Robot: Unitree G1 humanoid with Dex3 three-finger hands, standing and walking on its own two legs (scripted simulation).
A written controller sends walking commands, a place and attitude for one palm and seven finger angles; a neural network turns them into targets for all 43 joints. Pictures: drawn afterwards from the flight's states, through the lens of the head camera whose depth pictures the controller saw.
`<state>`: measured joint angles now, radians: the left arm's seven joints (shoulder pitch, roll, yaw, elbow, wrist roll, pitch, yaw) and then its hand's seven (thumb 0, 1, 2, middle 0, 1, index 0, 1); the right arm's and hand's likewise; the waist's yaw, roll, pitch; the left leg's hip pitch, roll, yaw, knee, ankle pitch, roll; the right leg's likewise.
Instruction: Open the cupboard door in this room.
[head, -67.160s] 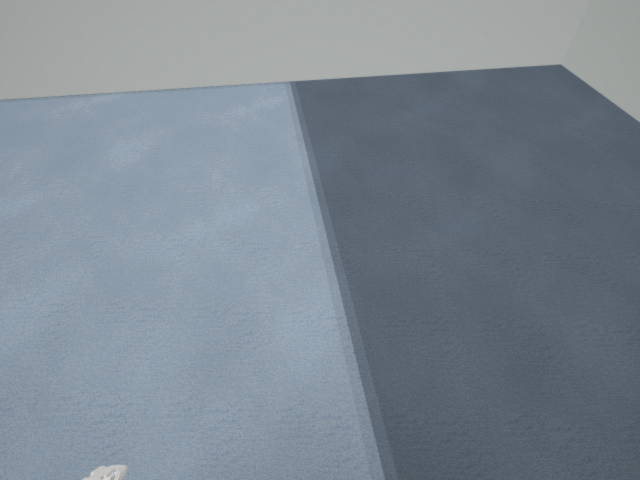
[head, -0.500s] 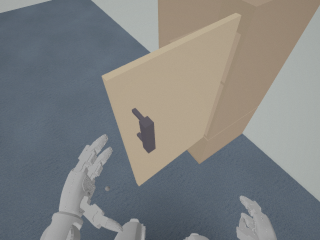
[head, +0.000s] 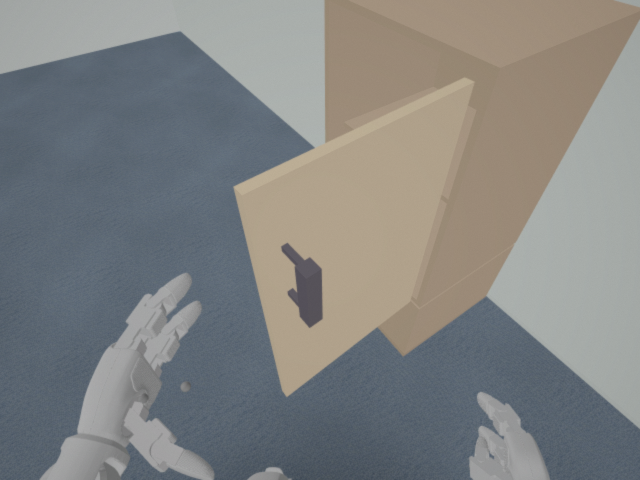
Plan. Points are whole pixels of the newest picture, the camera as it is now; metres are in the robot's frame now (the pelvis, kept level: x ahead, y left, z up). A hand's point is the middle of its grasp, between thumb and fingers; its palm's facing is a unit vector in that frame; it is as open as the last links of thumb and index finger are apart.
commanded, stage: draw the hand back to the body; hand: left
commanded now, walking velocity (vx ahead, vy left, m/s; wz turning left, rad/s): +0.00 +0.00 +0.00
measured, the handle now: (300, 284) +0.37 +0.05 +0.04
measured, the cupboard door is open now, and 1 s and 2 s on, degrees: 94 94 94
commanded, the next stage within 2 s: step back with the hand held close in 1.16 s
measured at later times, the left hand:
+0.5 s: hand (82, 337) +0.22 +0.23 +0.16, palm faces +0.29 -0.88 -0.38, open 12.5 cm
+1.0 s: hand (36, 297) +0.23 +0.25 +0.21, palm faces +0.41 -0.82 -0.41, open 7.7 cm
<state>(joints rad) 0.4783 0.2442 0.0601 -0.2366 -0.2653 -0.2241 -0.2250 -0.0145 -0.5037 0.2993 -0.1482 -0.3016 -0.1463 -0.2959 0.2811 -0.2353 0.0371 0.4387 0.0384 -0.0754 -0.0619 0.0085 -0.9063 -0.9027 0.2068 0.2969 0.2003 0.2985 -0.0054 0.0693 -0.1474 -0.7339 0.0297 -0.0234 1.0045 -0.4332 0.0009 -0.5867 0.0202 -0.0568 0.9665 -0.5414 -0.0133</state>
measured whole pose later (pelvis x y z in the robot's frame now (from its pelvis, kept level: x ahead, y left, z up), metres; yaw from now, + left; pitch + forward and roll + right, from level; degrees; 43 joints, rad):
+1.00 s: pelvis +0.04 +0.00 +0.06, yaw -2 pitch -3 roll +0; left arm 0.48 0.33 0.31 -0.38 -0.07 -0.04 0.11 0.01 0.84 0.88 -0.20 -0.30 -0.20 -0.30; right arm 0.19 -0.24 0.02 0.62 0.00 -0.05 -0.09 0.01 -0.91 -0.90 0.21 0.30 0.20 0.30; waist 0.07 0.06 -0.01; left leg -0.15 0.01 0.04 0.44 -0.24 0.00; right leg -0.03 0.01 0.00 0.39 -0.31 -0.01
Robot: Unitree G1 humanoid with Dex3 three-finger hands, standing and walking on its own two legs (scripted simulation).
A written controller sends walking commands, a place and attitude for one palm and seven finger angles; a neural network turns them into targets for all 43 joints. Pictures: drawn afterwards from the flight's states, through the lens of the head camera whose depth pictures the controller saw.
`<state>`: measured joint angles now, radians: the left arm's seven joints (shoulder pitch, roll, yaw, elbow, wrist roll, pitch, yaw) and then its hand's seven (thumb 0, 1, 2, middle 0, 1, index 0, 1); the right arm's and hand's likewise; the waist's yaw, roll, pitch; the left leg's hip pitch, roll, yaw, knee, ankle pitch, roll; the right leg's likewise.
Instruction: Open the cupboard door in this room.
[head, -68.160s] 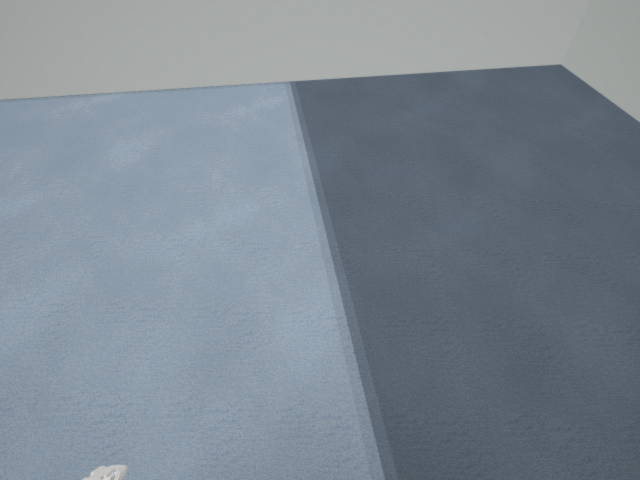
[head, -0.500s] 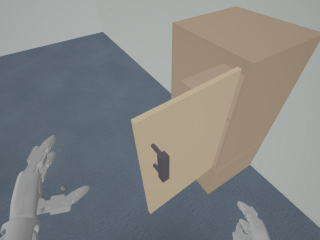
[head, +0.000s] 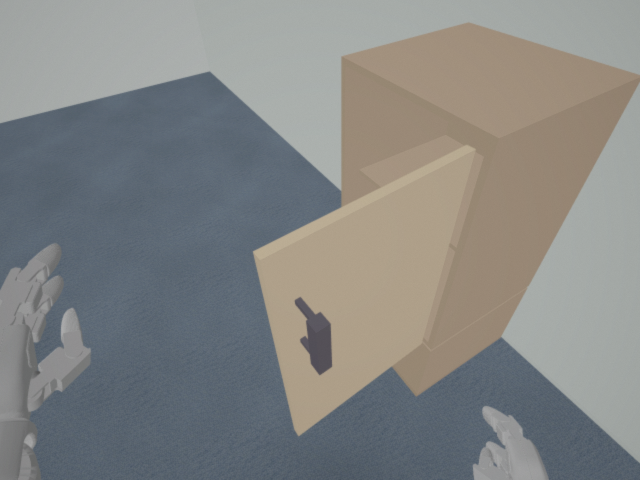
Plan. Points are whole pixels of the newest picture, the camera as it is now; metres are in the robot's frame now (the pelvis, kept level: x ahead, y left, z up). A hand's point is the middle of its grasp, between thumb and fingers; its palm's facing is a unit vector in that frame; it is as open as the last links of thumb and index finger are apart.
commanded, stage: draw the hand back to the body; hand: left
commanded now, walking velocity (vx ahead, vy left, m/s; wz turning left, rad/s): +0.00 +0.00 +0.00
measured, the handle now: (311, 335) +0.33 +0.06 -0.03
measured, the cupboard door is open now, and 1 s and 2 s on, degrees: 94 94 94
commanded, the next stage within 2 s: step back with the hand held close in 0.16 s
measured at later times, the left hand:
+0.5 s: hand (80, 351) +0.18 +0.26 +0.15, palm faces +0.37 -0.78 -0.50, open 7.5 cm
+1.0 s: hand out of the picture +0.09 +0.30 +0.15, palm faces +0.43 -0.73 -0.53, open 7.5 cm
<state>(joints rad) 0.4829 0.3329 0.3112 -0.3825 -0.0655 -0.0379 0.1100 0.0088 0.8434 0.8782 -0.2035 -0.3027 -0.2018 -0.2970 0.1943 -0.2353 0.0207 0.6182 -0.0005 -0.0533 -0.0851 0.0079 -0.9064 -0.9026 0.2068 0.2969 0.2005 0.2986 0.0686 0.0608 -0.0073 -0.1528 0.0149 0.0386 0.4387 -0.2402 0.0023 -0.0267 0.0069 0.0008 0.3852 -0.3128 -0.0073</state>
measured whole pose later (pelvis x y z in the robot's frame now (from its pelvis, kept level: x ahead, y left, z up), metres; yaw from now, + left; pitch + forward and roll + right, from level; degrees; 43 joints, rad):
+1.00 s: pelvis -0.11 +0.03 -0.01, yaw +2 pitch -1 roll -2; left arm 0.54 0.43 0.43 -0.48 -0.02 -0.19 0.15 0.01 0.88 0.90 -0.21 -0.30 -0.21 -0.30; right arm 0.21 -0.22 0.00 0.56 0.01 -0.04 -0.10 0.01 -0.91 -0.90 0.21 0.30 0.20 0.30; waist -0.01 0.04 0.06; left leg -0.41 0.01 0.03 0.54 -0.14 0.05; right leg -0.29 0.04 0.05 0.54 -0.23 0.02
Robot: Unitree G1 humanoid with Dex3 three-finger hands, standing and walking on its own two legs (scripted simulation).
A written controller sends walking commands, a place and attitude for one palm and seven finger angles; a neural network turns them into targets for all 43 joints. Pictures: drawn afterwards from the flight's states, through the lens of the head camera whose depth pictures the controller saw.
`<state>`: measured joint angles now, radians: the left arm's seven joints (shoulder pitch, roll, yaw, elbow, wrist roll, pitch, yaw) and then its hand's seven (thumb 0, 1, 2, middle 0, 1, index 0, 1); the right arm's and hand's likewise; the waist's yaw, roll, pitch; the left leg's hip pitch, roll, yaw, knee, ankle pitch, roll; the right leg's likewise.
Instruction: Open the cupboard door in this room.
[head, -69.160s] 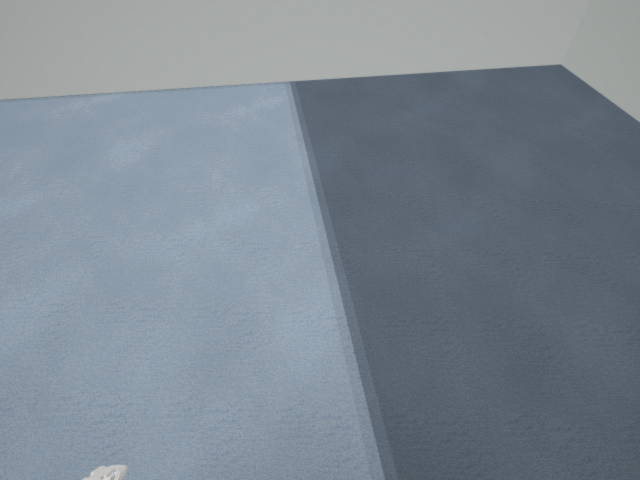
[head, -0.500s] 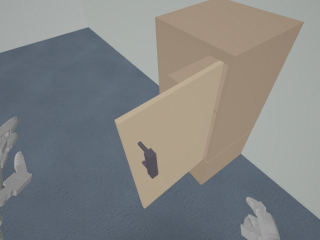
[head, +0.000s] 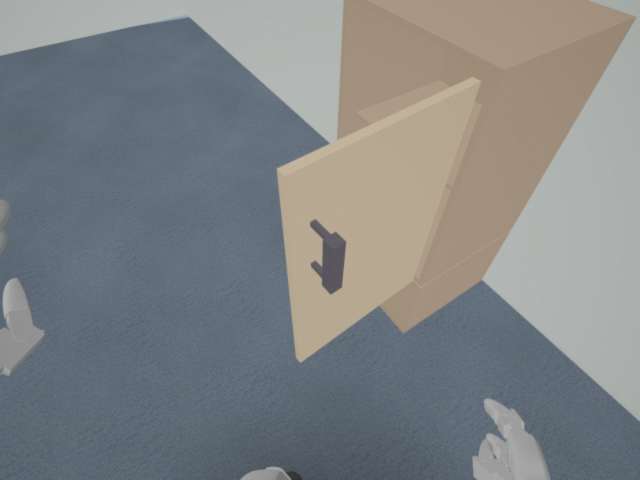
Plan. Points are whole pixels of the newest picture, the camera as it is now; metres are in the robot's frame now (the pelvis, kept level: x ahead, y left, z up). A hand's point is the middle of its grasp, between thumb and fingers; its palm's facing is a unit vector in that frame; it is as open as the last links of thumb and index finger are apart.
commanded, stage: step back with the hand held close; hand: left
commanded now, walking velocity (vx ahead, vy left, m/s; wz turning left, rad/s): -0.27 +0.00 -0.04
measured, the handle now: (324, 256) +0.44 +0.02 -0.01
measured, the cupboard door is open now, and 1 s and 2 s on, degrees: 94 94 94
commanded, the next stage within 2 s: stop stepping back and stand still in 0.42 s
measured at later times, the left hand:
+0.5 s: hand out of the picture +0.10 +0.26 +0.18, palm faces +0.44 -0.77 -0.47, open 7.5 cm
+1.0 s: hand out of the picture +0.03 +0.27 +0.17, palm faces +0.36 -0.81 -0.46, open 7.4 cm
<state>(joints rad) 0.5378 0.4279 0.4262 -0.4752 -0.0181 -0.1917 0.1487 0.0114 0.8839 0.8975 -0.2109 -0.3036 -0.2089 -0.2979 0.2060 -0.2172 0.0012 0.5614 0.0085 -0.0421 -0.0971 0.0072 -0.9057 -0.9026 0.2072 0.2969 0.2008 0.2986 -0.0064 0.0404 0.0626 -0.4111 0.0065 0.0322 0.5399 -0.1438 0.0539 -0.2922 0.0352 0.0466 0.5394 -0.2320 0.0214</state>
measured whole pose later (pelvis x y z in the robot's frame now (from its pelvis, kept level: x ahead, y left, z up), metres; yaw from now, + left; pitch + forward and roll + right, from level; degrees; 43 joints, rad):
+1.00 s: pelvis -0.19 +0.02 +0.01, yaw -7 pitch +0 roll +1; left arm 0.56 0.41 0.40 -0.44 -0.02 -0.19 0.17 0.01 0.88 0.90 -0.21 -0.30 -0.21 -0.30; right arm 0.30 -0.23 -0.02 0.70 -0.02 -0.09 -0.09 0.01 -0.91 -0.90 0.21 0.30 0.20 0.30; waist 0.01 -0.02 -0.05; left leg -0.46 0.01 0.05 0.83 -0.35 0.00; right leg -0.21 0.04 -0.01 0.48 -0.27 -0.06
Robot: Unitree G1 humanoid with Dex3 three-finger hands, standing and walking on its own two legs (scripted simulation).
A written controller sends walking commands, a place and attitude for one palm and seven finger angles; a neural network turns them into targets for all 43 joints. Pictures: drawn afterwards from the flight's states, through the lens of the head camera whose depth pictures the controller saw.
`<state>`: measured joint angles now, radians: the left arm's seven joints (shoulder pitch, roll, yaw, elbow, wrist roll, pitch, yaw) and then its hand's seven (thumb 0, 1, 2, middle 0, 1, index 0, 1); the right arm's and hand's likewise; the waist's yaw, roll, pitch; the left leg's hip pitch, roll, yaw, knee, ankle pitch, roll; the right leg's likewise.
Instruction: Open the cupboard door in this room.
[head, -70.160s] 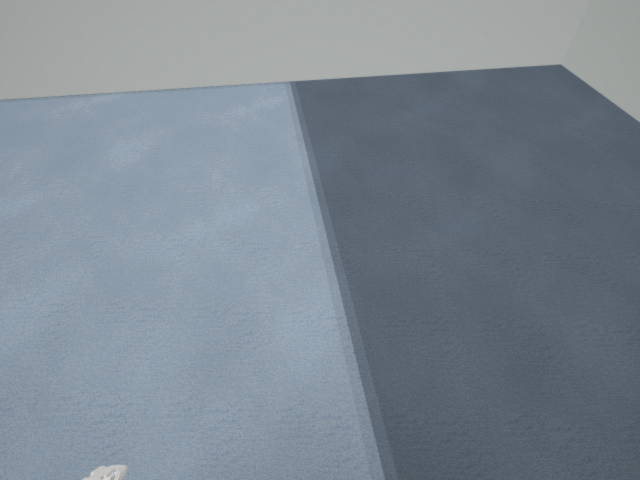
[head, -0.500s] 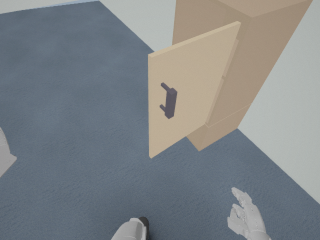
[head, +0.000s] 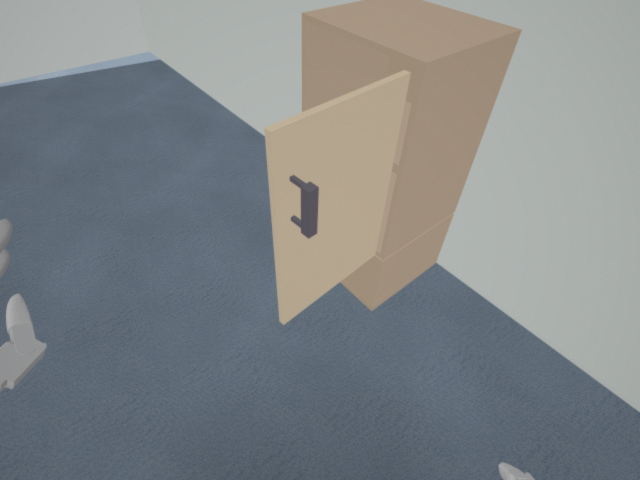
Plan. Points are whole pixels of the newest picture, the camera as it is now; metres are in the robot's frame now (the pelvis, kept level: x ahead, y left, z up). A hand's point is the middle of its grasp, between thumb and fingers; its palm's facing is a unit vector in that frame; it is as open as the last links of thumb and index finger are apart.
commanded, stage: stop stepping back and stand still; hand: left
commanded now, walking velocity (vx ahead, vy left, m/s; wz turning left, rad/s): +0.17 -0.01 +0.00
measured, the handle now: (302, 206) +0.62 +0.08 -0.03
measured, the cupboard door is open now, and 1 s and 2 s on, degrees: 94 94 94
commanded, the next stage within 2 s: let the arm hang, fingers relaxed in 0.68 s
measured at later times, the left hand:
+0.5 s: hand (57, 327) +0.22 +0.28 +0.15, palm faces +0.42 -0.76 -0.49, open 7.5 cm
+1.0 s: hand out of the picture +0.11 +0.23 -0.13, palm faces +0.04 -0.94 -0.32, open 7.4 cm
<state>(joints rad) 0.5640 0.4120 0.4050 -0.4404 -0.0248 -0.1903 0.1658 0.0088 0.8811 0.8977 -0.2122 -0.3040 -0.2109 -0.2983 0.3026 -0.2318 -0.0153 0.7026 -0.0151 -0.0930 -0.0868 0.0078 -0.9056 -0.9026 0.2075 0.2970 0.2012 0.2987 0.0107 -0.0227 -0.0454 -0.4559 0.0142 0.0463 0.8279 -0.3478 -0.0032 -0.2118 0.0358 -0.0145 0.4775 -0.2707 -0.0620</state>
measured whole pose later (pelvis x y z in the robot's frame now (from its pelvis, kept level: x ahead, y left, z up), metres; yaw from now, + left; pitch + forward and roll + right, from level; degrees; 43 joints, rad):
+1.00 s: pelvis -0.01 +0.01 -0.01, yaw +3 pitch +0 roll +1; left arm 0.23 0.24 0.03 0.70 0.03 0.05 0.01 0.01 0.90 0.90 -0.19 -0.30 -0.19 -0.29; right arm 0.16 -0.28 0.00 0.87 -0.03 0.01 0.00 0.00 -0.91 -0.90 0.21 0.30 0.20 0.30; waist -0.02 0.05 0.01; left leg -0.30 0.00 0.00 0.54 -0.24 0.00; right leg -0.27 0.01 -0.06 0.57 -0.30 -0.04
